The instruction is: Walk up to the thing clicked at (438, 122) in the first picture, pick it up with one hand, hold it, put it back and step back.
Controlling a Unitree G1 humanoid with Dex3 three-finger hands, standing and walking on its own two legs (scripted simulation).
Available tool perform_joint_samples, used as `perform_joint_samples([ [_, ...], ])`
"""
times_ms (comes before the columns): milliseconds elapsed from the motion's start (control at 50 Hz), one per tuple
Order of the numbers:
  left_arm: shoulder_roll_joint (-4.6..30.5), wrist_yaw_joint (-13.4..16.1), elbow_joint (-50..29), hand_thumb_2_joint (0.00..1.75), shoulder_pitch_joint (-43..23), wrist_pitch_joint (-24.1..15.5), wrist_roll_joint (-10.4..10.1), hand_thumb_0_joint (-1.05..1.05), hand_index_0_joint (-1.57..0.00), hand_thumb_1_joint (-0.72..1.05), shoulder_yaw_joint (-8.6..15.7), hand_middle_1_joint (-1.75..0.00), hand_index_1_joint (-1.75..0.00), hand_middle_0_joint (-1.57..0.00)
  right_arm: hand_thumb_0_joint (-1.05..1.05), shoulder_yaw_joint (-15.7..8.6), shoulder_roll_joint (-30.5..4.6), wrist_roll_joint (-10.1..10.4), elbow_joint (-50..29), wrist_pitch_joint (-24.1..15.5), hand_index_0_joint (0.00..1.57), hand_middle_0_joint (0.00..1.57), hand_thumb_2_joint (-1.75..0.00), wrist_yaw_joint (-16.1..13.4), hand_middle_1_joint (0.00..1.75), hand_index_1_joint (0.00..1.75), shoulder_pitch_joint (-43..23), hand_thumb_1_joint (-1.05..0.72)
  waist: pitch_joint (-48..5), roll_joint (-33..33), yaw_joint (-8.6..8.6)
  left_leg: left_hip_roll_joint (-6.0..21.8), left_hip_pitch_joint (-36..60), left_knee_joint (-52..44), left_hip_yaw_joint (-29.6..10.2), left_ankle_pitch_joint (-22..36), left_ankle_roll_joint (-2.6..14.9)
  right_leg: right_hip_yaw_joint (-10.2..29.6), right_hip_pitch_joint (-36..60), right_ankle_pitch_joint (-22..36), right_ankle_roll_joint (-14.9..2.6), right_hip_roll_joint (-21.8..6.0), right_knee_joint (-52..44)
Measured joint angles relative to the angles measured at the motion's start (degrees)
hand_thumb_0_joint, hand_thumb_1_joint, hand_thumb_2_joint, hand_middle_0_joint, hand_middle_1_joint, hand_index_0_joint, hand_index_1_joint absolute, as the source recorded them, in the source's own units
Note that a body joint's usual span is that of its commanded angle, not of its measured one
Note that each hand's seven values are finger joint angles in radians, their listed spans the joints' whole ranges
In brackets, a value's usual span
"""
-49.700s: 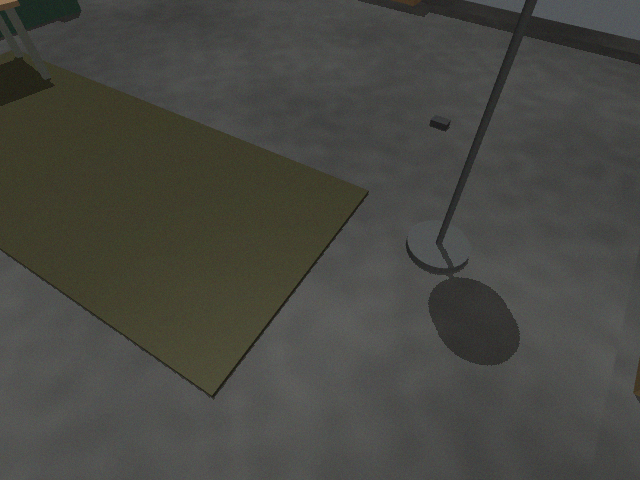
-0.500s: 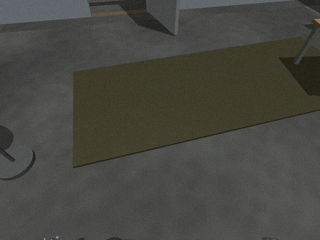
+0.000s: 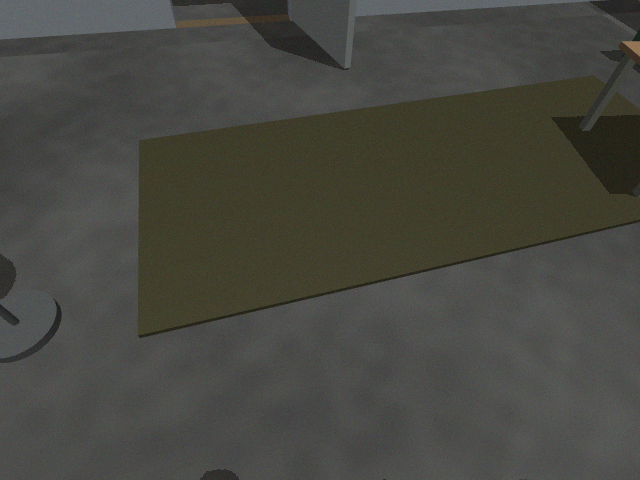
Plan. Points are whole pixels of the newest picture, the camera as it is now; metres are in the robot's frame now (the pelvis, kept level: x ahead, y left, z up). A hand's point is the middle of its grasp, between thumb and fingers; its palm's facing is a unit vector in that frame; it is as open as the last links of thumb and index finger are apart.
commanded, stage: stand
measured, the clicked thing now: out of the picture -0.07 +0.50 -0.76
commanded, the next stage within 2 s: walk up in 0.70 s
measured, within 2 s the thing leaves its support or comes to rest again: neither
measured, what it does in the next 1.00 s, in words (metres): shifts its weight, turning right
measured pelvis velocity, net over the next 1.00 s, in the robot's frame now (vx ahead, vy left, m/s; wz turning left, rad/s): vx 0.01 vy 0.07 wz -0.35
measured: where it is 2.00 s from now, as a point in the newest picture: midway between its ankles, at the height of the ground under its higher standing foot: outside the picture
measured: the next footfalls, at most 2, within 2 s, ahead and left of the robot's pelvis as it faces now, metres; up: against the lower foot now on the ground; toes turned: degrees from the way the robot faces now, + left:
right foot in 1.44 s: -0.03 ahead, -0.04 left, +0.00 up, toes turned -47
left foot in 1.76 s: +0.17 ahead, +0.07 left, +0.00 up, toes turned -56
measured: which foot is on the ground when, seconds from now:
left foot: down 0.00-1.00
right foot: down 0.00-0.98, up 1.00-1.00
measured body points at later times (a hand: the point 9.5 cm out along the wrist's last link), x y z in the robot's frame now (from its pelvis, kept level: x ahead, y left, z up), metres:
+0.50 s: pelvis +0.01 -0.01 +0.00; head +0.03 -0.01 +0.45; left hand +0.09 +0.30 -0.13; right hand +0.09 -0.30 -0.13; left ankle +0.07 +0.12 -0.74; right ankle -0.05 -0.13 -0.74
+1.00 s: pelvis +0.01 +0.07 -0.02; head +0.09 +0.06 +0.42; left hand +0.16 +0.37 -0.14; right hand +0.08 -0.29 -0.11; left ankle +0.09 +0.16 -0.75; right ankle -0.05 -0.13 -0.73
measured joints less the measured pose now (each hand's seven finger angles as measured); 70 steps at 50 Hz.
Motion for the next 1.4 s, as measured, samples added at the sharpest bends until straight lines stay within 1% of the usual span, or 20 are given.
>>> perform_joint_samples([
  [360,0.1,0.2,-0.9,0.90,-0.6,0.1,0.0,0.01,-0.20,0.91,0.4,-0.30,-0.30,-0.21,0.01,0.4,-0.2,0.1,0.2,-0.1,0.21,0.20,-0.90,-0.4,0.30,0.30,-0.1,-0.91,-0.5,0.2,-0.37,0.2,1.1,-0.3,0.4,-0.9,-0.39,0.4,1.1,-0.6,-0.26,0.1,-0.7],
  [700,-0.2,0.2,-1.6,0.90,-0.7,0.4,-0.2,0.01,-0.20,0.91,0.4,-0.30,-0.30,-0.21,0.01,0.9,-0.4,0.1,0.1,-0.1,0.21,0.20,-0.90,-0.6,0.30,0.30,-0.1,-0.91,0.1,0.2,-0.19,0.6,1.6,-0.1,0.5,-1.5,-0.76,0.6,1.8,-0.7,-0.57,0.5,-1.3],
  [740,-0.6,0.4,-4.5,0.90,1.0,0.7,0.0,0.01,-0.20,0.91,0.8,-0.30,-0.30,-0.21,0.01,-0.6,-1.2,-0.4,-2.0,1.2,0.21,0.20,-0.90,0.3,0.30,0.30,-1.2,-0.91,0.7,1.2,0.65,1.7,-0.4,3.9,1.7,-3.4,-0.29,2.5,-0.3,-1.3,-0.75,1.3,1.2],
  [760,-1.0,0.6,-6.2,0.90,2.3,0.5,0.2,0.01,-0.20,0.90,1.0,-0.30,-0.30,-0.21,0.01,-1.3,-1.9,-0.6,-3.5,1.9,0.21,0.20,-0.90,0.5,0.30,0.30,-2.3,-0.91,1.6,1.9,1.15,1.7,-1.8,7.7,1.0,-6.5,0.17,4.1,-1.4,-1.6,-0.75,1.8,2.7],
  [820,-1.7,1.0,-9.8,0.90,6.6,0.2,1.3,0.01,-0.20,0.90,1.5,-0.30,-0.30,-0.21,0.01,-3.1,-3.6,-0.8,-8.4,2.8,0.21,0.20,-0.90,1.1,0.30,0.30,-5.4,-0.91,3.6,2.9,2.01,-0.7,-6.0,19.6,-2.3,-17.3,-0.04,9.7,-4.2,-1.5,-0.27,2.2,5.0],
  [860,-1.2,1.3,-11.3,0.90,8.5,0.8,1.8,0.01,-0.20,0.90,1.8,-0.30,-0.30,-0.21,0.01,-3.9,-4.1,-0.5,-11.3,2.8,0.21,0.20,-0.90,1.7,0.30,0.30,-6.7,-0.91,4.4,2.8,1.59,-1.7,-8.2,23.2,-3.4,-19.9,-0.36,12.4,-5.6,-1.0,0.40,2.1,5.4],
  [920,0.3,1.8,-14.4,0.90,10.0,1.5,2.2,0.01,-0.20,0.90,2.6,-0.30,-0.30,-0.21,0.01,-4.8,-4.5,-0.4,-14.7,3.0,0.20,0.20,-0.90,2.3,0.30,0.30,-6.9,-0.91,5.2,2.1,1.71,-1.9,-8.7,22.3,-4.2,-19.0,-0.34,16.0,-8.1,-1.5,1.90,2.4,7.6],
  [940,1.0,1.9,-15.5,0.90,10.2,1.7,2.3,0.01,-0.21,0.90,3.0,-0.30,-0.30,-0.21,0.01,-5.0,-4.7,-0.4,-15.5,3.1,0.20,0.20,-0.90,2.3,0.30,0.30,-6.6,-0.91,5.3,1.9,1.86,-1.8,-7.6,19.6,-4.5,-17.6,-0.18,17.1,-9.1,-2.1,2.46,2.7,9.0],
  [960,1.7,2.0,-16.6,0.90,10.4,1.9,2.1,0.01,-0.21,0.90,3.2,-0.30,-0.30,-0.21,0.01,-5.2,-4.7,-0.5,-16.1,3.0,0.20,0.20,-0.90,2.3,0.30,0.30,-6.1,-0.91,5.3,1.6,1.81,-1.8,-5.9,15.4,-4.6,-13.9,0.13,18.1,-10.3,-3.1,2.92,3.0,11.0],
  [980,2.8,2.2,-17.3,0.90,9.7,2.2,1.9,0.01,-0.20,0.90,3.6,-0.30,-0.30,-0.21,0.01,-5.5,-4.1,-0.8,-16.5,2.7,0.20,0.20,-0.90,2.0,0.30,0.30,-5.6,-0.91,6.0,0.3,1.78,-2.3,-5.1,13.9,-3.6,-9.1,0.56,18.7,-11.9,-4.0,2.30,2.7,14.7],
  [1000,3.7,2.6,-17.8,0.90,8.5,2.6,1.8,0.01,-0.20,0.90,4.1,-0.30,-0.30,-0.21,0.00,-5.5,-3.3,-1.1,-16.9,2.5,0.20,0.20,-0.90,1.7,0.30,0.30,-5.0,-0.91,7.0,-1.0,2.07,-2.5,-4.7,14.2,-2.2,-8.9,0.99,18.9,-13.9,-7.4,1.31,3.1,19.9],
  [1020,4.2,3.0,-18.4,0.90,7.6,3.0,1.7,0.01,-0.20,0.90,4.4,-0.30,-0.30,-0.21,0.00,-5.3,-2.7,-1.2,-17.2,2.7,0.20,0.20,-0.90,1.6,0.30,0.30,-4.2,-0.91,7.5,-1.4,2.26,-2.0,-4.2,14.3,-1.1,-9.5,1.38,17.6,-16.3,-11.1,0.56,4.0,25.2],
  [1040,4.5,3.3,-19.0,0.90,7.1,3.1,1.6,0.01,-0.20,0.90,4.5,-0.30,-0.30,-0.21,0.00,-5.0,-2.2,-1.2,-17.3,3.0,0.20,0.20,-0.90,1.6,0.30,0.30,-3.5,-0.91,7.7,-1.2,2.10,-1.1,-3.6,13.9,-0.4,-9.8,1.74,15.1,-18.5,-13.7,0.07,4.8,30.0],
  [1060,4.7,3.2,-19.6,0.90,6.9,3.1,1.5,0.01,-0.20,0.91,4.5,-0.30,-0.30,-0.21,0.00,-4.8,-1.7,-1.1,-17.4,3.2,0.20,0.20,-0.90,1.7,0.30,0.30,-2.7,-0.91,7.7,-0.8,1.70,-0.1,-2.8,12.9,0.2,-9.7,2.01,12.3,-20.3,-14.8,-0.32,5.4,34.2],
  [1100,5.4,2.1,-20.3,0.90,6.7,3.1,1.2,0.01,-0.20,0.91,4.6,-0.30,-0.30,-0.21,0.01,-4.5,-0.8,-1.1,-17.6,3.4,0.21,0.20,-0.90,1.6,0.30,0.30,-0.9,-0.91,7.2,-0.4,0.78,1.4,-0.8,9.9,1.6,-8.5,2.32,8.5,-22.8,-13.0,-0.89,5.5,39.8],
  [1140,6.0,0.5,-21.1,0.90,6.8,3.2,0.9,0.01,-0.20,0.91,4.8,-0.30,-0.30,-0.20,0.01,-4.2,-0.5,-1.0,-18.1,3.0,0.21,0.20,-0.90,1.4,0.30,0.30,1.1,-0.91,6.3,-0.6,-0.10,1.8,0.5,7.3,3.5,-7.5,2.55,7.1,-24.1,-8.7,-1.09,4.8,42.1],
  [1200,6.3,-1.3,-22.1,0.90,7.2,3.6,0.9,0.01,-0.20,0.91,4.7,-0.30,-0.30,-0.20,0.01,-4.3,-1.0,-0.7,-18.5,2.2,0.21,0.20,-0.90,0.9,0.30,0.30,3.5,-0.91,5.3,-0.8,-0.81,1.7,1.7,6.0,6.9,-7.4,3.11,6.2,-23.6,-4.1,-0.57,2.7,39.4],
  [1240,6.0,-2.2,-22.6,0.90,7.4,3.9,1.1,0.01,-0.20,0.91,4.3,-0.30,-0.30,-0.20,0.01,-4.7,-1.9,-0.7,-18.9,1.9,0.21,0.20,-0.90,0.7,0.30,0.30,4.7,-0.91,4.9,-0.6,-0.91,1.7,2.0,6.3,9.6,-8.1,3.55,5.6,-22.6,-3.2,-0.09,1.2,35.6],
  [1320,5.1,-3.4,-22.9,0.90,7.1,4.4,1.4,0.01,-0.20,0.91,3.6,-0.30,-0.30,-0.20,0.01,-5.4,-3.7,-0.9,-20.1,1.0,0.21,0.20,-0.90,0.5,0.30,0.30,6.5,-0.91,4.8,0.4,-1.63,2.5,1.9,7.8,14.5,-9.7,3.74,3.5,-20.6,-4.1,-0.07,-1.1,28.8],
  [1400,4.7,-3.7,-23.7,0.90,6.3,3.8,1.3,0.01,-0.20,0.91,3.2,-0.30,-0.30,-0.20,0.01,-5.7,-5.1,-1.0,-21.1,0.9,0.21,0.20,-0.90,0.6,0.30,0.30,8.0,-0.91,5.1,1.7,-2.61,4.7,0.4,11.6,18.1,-12.2,3.17,1.6,-17.6,-6.2,-1.32,-1.3,22.4],
])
